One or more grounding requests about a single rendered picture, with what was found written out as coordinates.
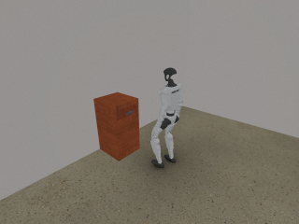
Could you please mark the cabinet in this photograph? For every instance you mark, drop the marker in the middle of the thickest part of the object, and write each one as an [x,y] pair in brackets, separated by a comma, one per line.
[118,138]

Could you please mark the left robot forearm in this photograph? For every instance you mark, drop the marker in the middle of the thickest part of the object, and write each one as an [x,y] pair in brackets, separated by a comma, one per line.
[161,117]

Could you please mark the handle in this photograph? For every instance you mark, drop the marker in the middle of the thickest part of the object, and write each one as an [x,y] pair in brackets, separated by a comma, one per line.
[129,113]

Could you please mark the drawer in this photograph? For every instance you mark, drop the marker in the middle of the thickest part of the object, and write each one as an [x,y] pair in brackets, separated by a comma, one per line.
[120,114]

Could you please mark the right robot upper arm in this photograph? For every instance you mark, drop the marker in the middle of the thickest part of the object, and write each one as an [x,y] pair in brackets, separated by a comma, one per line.
[180,95]

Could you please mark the left robot upper arm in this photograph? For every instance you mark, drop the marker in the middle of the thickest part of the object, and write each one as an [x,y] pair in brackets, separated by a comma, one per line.
[163,92]

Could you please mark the right robot thigh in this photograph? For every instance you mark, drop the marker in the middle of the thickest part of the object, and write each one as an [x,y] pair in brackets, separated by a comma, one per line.
[168,130]

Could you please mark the robot left shin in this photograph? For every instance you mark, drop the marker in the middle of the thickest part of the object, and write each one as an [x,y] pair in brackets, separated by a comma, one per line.
[156,150]

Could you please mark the robot left hand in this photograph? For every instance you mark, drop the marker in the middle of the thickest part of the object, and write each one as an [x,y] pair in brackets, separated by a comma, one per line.
[155,130]

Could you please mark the right robot forearm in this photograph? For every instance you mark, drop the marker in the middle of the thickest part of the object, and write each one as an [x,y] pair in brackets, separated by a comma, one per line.
[178,109]

